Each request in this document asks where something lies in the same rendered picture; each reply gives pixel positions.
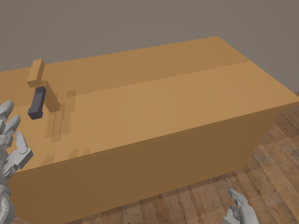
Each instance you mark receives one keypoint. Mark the counter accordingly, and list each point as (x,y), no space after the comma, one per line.
(126,126)

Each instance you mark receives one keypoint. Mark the left robot forearm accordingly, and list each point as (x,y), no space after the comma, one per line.
(7,209)

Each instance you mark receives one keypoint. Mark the tap lever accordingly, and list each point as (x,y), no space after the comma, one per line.
(35,112)

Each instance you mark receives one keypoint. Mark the robot left hand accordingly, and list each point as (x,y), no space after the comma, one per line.
(20,156)

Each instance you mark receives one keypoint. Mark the robot right hand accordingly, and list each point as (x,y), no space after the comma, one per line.
(244,215)

